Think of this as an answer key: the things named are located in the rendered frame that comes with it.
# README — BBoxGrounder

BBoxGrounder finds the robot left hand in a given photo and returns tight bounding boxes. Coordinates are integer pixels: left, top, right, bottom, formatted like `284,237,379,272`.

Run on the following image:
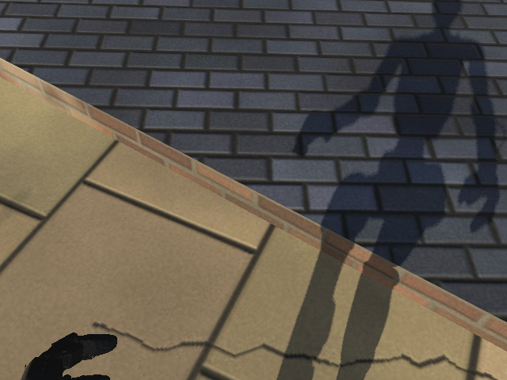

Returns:
21,332,117,380

